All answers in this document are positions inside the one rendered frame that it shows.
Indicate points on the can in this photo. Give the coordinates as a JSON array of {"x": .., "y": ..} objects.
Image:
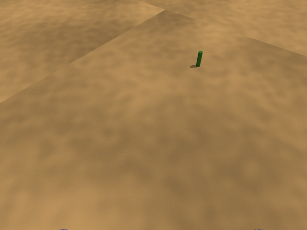
[{"x": 199, "y": 59}]

